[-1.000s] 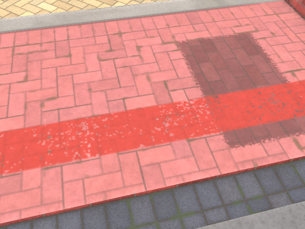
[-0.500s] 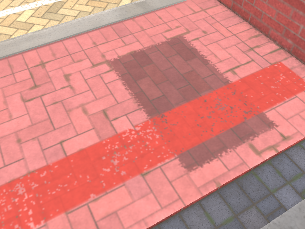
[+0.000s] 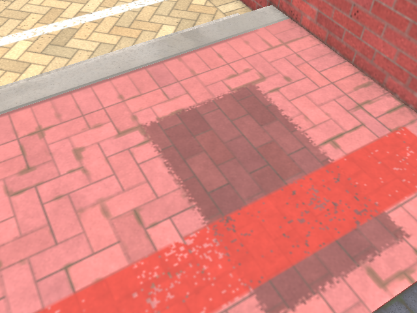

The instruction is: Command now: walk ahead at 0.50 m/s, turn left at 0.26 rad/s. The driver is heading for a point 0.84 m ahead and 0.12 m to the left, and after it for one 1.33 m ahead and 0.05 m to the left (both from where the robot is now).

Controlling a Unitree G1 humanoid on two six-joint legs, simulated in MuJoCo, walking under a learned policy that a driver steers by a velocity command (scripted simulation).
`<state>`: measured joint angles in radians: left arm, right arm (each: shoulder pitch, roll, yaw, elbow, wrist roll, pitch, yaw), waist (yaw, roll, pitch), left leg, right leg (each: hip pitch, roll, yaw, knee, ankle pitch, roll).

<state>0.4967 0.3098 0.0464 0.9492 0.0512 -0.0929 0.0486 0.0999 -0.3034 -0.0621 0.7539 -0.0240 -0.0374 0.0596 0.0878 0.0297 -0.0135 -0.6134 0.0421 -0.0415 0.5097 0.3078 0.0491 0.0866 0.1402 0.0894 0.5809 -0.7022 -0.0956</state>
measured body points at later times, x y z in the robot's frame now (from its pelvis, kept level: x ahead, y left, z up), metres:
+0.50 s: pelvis +0.32 +0.06 -0.06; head +0.36 +0.06 +0.38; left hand +0.50 +0.33 -0.15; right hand +0.34 -0.21 -0.20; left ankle +0.21 +0.12 -0.80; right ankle +0.49 -0.01 -0.78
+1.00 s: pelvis +0.58 +0.12 -0.06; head +0.60 +0.13 +0.39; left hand +0.44 +0.34 -0.20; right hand +0.84 -0.03 -0.16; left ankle +0.67 +0.27 -0.78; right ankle +0.50 -0.01 -0.80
